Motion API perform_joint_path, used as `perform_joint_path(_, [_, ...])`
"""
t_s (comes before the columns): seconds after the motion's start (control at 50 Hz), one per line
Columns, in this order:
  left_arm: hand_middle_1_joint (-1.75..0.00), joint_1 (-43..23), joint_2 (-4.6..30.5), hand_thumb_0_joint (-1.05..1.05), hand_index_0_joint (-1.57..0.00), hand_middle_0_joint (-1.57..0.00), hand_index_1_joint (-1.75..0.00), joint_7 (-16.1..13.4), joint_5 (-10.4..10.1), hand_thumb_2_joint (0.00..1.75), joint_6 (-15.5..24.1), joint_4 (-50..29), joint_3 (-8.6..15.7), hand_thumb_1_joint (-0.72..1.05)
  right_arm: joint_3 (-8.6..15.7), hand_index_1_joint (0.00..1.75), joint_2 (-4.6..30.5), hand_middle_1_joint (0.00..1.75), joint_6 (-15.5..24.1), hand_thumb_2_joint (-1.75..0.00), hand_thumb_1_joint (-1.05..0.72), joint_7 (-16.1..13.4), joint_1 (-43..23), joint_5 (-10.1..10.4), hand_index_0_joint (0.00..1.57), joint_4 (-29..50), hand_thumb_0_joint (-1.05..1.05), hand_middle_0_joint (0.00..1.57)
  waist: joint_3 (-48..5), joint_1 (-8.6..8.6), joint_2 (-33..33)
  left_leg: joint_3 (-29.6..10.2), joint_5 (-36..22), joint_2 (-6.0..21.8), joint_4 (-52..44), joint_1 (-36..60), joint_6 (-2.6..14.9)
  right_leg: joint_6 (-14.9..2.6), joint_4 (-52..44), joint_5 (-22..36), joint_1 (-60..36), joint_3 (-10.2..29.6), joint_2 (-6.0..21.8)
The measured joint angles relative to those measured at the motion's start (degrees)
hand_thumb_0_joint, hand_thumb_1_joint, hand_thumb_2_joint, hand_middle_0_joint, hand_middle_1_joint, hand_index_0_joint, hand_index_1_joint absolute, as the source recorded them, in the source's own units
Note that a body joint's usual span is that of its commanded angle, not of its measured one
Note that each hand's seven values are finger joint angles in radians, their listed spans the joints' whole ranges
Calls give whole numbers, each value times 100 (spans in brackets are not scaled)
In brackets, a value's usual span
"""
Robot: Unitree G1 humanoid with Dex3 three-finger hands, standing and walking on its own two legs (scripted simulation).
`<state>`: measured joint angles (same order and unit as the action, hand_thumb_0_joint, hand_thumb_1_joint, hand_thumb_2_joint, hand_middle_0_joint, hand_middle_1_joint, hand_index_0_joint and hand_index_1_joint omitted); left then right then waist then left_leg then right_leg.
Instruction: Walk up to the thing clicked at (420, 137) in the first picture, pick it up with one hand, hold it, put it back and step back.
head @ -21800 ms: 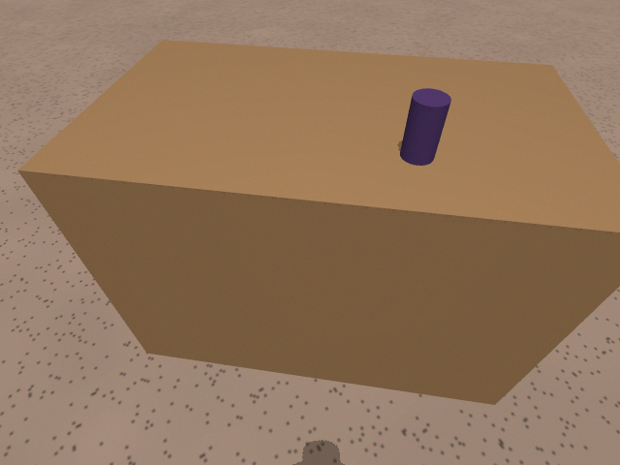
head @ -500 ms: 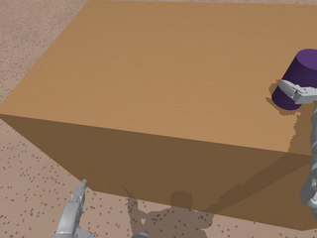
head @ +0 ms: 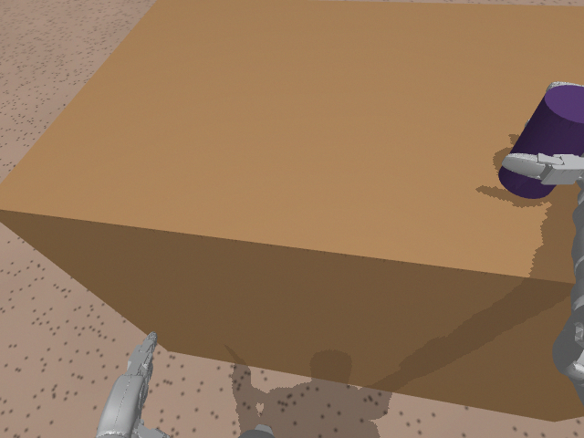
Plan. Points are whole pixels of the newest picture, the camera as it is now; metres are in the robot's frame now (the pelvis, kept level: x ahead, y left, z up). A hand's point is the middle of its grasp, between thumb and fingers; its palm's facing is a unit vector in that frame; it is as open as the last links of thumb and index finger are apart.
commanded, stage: withdraw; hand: right
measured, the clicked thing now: (548, 146) +0.51 -0.24 +0.13
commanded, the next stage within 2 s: rise in 0.40 s
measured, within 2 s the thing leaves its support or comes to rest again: neither
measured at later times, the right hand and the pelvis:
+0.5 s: hand out of the picture +0.50 -0.30 +0.25, palm faces +0.31 +0.95 +0.00, open 16.6 cm; pelvis +0.01 +0.00 +0.01, yaw +0 degrees
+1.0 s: hand out of the picture +0.41 -0.40 +0.23, palm faces +0.55 +0.76 -0.34, open 17.6 cm; pelvis +0.03 -0.01 +0.03, yaw +0 degrees
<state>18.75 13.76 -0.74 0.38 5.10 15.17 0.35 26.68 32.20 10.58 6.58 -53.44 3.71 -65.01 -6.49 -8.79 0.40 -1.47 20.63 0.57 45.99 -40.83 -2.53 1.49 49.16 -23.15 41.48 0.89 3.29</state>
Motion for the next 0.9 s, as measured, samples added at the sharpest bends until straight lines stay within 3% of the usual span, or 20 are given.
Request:
perform_joint_path(0.14, [-5,2,-1,-1,-6,-6,-5,14,5,5,-7,-9,10,-52,11,44,17,44,3,-28,39,5,-24,-20,60,-17,-1,59,7,0,-8,5,19,-3,36,-25,6,5,29,-15,23,7,2])
perform_joint_path(0.32, [-5,75,123,-1,-7,-6,-4,-31,-73,3,-130,-45,124,-49,312,35,179,35,-293,-28,37,49,129,-32,39,491,-1,39,-26,38,27,-20,-5,-8,-134,224,6,6,-139,-2,-238,-29,12])
perform_joint_path(0.36, [-5,69,155,-1,-7,-6,-4,-64,-94,3,-125,65,107,-49,348,31,322,31,-398,-25,37,54,33,-33,34,513,-1,34,-62,63,35,-14,-12,-12,-213,350,12,11,-211,3,-360,-27,18])
perform_joint_path(0.42, [-4,-15,112,-1,-7,-6,-4,-92,-126,3,-89,470,34,-50,208,23,587,23,-588,-19,40,126,-272,-34,26,324,-1,26,-96,136,65,25,-36,-11,-353,540,18,14,-324,25,-523,4,19])
perform_joint_path(0.5, [-4,-221,32,-1,-7,-6,-4,-84,-137,3,-140,890,-66,-50,186,15,1023,15,-924,-13,47,395,-663,-76,17,-26,-1,17,-134,200,166,38,-78,7,-496,670,7,1,-453,66,-638,10,3])
perform_joint_path(0.54, [-4,-254,20,-1,-7,-6,-4,-99,-152,3,-101,946,-69,-50,64,12,1221,12,-1064,-10,50,573,-851,-74,14,-271,-1,14,-121,240,213,47,-95,27,-554,730,-1,-9,-511,90,-691,16,-17])
perform_joint_path(0.56, [-4,-260,20,-1,-7,-6,-4,-94,-162,3,-115,916,-80,-51,-18,11,1297,11,-1091,-10,51,608,-916,-203,13,-349,-1,12,-106,271,216,37,-105,37,-580,758,-9,-14,-549,106,-728,4,-26])
perform_joint_path(0.64, [-4,-253,35,-1,-7,-6,-5,43,-202,4,-169,587,-43,-51,-168,8,1586,8,-1076,-7,53,426,-979,-564,10,-667,-1,9,-18,307,182,2,-167,87,-712,866,-36,-41,-752,202,-873,-40,-75])
perform_joint_path(0.72, [-4,-72,164,-1,-7,-6,-5,190,-244,4,-196,312,134,-51,-13,7,1777,7,-1147,-5,55,229,-652,-771,8,-596,-1,8,77,355,93,-30,-252,109,-872,942,-40,-51,-935,292,-969,-79,-96])
perform_joint_path(0.8, [-4,123,253,-1,-7,-6,-4,333,-291,4,-291,485,164,-50,176,6,1799,6,-1190,-4,57,20,-150,-830,7,-129,-1,7,117,463,-15,-16,-330,82,-1043,1029,-26,-38,-1027,329,-1021,-71,-67])
perform_joint_path(0.9, [-4,48,92,-1,-7,-6,-4,414,-264,5,-354,1056,27,-50,214,5,1481,5,-1080,-4,58,-303,644,-737,6,893,-1,7,39,664,-2,48,-392,15,-1257,1241,14,-22,-1029,285,-1121,-12,1])
